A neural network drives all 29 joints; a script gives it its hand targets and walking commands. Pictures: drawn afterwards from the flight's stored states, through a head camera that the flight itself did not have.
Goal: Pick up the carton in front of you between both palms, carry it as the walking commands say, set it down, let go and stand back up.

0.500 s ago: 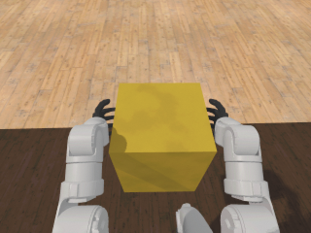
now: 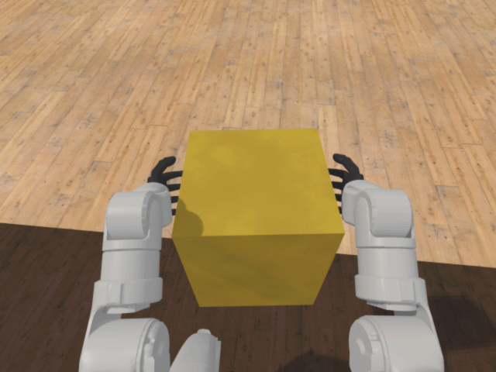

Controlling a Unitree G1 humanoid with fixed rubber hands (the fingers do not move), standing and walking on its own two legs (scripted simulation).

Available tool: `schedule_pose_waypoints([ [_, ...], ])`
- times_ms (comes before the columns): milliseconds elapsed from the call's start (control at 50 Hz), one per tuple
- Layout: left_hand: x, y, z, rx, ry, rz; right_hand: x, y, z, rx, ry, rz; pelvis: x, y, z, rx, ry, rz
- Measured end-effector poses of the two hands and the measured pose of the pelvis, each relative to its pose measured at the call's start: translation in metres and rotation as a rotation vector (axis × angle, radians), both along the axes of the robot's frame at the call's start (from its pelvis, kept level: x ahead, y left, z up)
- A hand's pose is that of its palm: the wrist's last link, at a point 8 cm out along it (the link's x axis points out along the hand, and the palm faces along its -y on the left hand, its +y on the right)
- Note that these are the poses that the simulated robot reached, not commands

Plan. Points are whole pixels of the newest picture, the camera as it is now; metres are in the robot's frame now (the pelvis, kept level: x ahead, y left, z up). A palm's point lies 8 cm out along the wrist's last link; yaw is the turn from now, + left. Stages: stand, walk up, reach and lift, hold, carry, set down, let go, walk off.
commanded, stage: carry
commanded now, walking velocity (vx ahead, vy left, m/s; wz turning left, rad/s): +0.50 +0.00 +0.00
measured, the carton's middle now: (254, 222) +0.35 +0.02 +0.01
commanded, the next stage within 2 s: none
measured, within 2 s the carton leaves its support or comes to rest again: neither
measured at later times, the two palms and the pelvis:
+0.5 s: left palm (199, 99) +0.67 +0.16 +0.03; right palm (328, 109) +0.64 -0.14 +0.03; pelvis +0.31 +0.04 -0.05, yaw -3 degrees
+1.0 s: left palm (218, 47) +0.96 +0.15 +0.00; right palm (317, 45) +0.98 -0.15 +0.00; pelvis +0.62 -0.01 -0.11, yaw -1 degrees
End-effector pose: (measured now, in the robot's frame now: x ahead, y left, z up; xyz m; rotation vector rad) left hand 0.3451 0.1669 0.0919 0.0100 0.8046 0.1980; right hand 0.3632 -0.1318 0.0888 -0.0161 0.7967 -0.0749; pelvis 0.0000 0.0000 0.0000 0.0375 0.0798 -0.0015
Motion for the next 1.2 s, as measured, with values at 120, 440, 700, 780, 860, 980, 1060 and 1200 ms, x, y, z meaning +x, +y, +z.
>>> schedule_pose_waypoints([
  [120, 0.078, 0.000, 0.013, -0.005, -0.078, -0.010, 0.070, -0.001, 0.010, 0.017, -0.077, -0.032, 0.071, 0.006, 0.000, -0.008, 0.014, -0.014],
  [440, 0.294, -0.002, -0.054, -0.008, 0.010, -0.162, 0.250, -0.002, -0.048, -0.051, 0.011, -0.122, 0.282, 0.040, -0.057, -0.055, -0.007, -0.043],
  [700, 0.442, -0.014, -0.049, -0.048, -0.077, -0.136, 0.399, -0.015, -0.037, -0.035, -0.076, -0.152, 0.423, 0.034, -0.049, -0.071, 0.022, -0.025],
  [780, 0.501, -0.023, -0.040, -0.044, -0.143, -0.124, 0.461, -0.023, -0.030, -0.031, -0.142, -0.139, 0.482, 0.023, -0.065, -0.052, 0.021, -0.013],
  [860, 0.561, -0.031, -0.046, -0.010, -0.184, -0.109, 0.529, -0.032, -0.042, -0.022, -0.183, -0.103, 0.550, 0.011, -0.099, -0.018, -0.011, 0.007],
  [980, 0.612, -0.019, -0.085, 0.019, -0.049, -0.051, 0.604, -0.020, -0.081, -0.017, -0.051, -0.021, 0.609, -0.004, -0.111, -0.036, -0.012, -0.013],
  [1060, 0.642, -0.012, -0.099, 0.007, 0.016, -0.013, 0.643, -0.013, -0.096, -0.015, 0.016, 0.004, 0.646, -0.011, -0.102, -0.019, -0.009, -0.004],
  [1200, 0.723, -0.010, -0.093, 0.001, -0.033, -0.002, 0.720, -0.011, -0.095, 0.012, -0.031, -0.019, 0.720, -0.008, -0.096, -0.006, 0.005, -0.011],
])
